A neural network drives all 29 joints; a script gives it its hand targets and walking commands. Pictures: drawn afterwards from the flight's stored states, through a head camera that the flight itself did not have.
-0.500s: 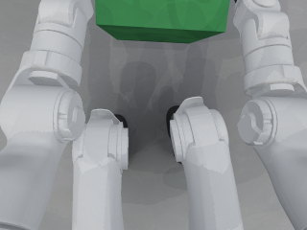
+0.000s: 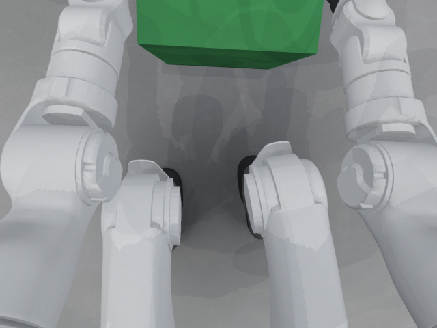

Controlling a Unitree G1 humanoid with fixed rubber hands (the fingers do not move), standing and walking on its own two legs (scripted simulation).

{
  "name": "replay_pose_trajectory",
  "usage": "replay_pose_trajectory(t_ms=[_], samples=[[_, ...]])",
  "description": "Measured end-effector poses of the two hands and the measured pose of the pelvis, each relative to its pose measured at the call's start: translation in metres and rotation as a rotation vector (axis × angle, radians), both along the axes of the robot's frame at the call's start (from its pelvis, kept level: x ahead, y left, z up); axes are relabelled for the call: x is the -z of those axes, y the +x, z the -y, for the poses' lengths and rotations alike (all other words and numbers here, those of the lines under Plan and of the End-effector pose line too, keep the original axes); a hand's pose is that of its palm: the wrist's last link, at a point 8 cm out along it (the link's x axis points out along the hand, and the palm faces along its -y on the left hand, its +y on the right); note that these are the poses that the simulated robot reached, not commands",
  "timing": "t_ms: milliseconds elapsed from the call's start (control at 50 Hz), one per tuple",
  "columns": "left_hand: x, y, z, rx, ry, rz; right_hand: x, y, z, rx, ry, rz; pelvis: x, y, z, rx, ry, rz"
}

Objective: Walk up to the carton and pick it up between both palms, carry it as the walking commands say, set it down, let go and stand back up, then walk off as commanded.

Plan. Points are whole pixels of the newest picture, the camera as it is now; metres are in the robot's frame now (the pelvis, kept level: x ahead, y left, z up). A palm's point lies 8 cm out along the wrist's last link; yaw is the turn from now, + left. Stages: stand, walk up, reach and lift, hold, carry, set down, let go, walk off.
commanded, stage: set down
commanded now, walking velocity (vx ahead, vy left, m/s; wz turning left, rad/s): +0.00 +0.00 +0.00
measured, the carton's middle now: out of the picture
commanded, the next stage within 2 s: let go in 1.90 s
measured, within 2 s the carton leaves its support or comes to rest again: neither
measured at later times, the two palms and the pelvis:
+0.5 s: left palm out of the picture +0.57 +0.11 -0.18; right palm out of the picture +0.53 -0.25 -0.17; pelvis -0.01 +0.00 +0.00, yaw -1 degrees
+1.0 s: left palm out of the picture +0.58 +0.10 -0.08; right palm out of the picture +0.53 -0.26 -0.08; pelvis -0.02 +0.00 +0.06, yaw -2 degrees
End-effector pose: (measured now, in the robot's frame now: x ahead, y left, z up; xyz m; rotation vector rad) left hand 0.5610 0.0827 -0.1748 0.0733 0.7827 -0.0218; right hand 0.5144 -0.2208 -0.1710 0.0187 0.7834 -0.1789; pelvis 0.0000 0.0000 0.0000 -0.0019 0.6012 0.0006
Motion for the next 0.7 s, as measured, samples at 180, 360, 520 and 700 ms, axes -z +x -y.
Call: replay_pose_trajectory(t_ms=[180, 360, 520, 700], samples=[[0.001, 0.000, 0.001, 0.011, -0.004, 0.015, 0.002, 0.000, 0.001, -0.003, -0.009, 0.014, -0.001, -0.003, 0.000, 0.004, 0.002, 0.014], [0.003, 0.007, -0.005, 0.001, -0.004, 0.062, 0.001, 0.011, 0.017, 0.041, -0.067, 0.039, -0.006, -0.008, 0.001, 0.017, 0.001, 0.037], [0.006, 0.007, -0.025, -0.016, 0.018, 0.059, 0.000, 0.011, 0.033, 0.075, -0.068, 0.043, -0.005, -0.008, 0.001, 0.022, 0.003, 0.029], [-0.008, 0.012, -0.025, -0.014, 0.016, 0.091, -0.012, 0.014, 0.037, 0.071, -0.066, 0.077, -0.006, -0.010, 0.001, 0.035, 0.009, 0.040]])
